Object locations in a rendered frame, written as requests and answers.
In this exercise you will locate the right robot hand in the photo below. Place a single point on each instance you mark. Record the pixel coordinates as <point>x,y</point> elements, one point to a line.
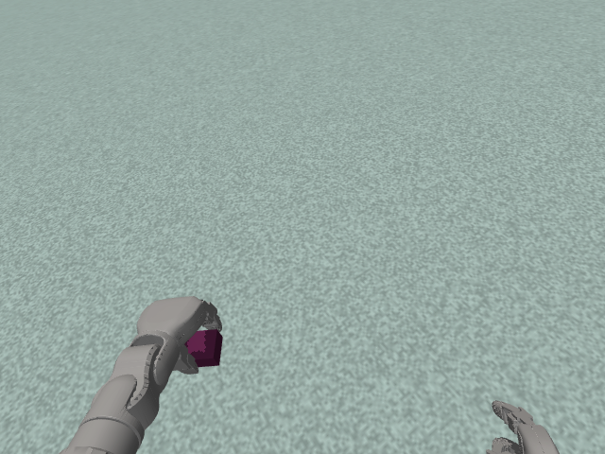
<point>533,439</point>

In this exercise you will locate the left robot hand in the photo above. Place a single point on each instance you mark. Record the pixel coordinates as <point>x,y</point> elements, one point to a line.
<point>180,318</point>

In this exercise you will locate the small box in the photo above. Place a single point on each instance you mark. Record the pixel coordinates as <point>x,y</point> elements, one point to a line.
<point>205,347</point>

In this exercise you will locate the left robot arm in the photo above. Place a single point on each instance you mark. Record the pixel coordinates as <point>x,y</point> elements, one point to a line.
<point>126,405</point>

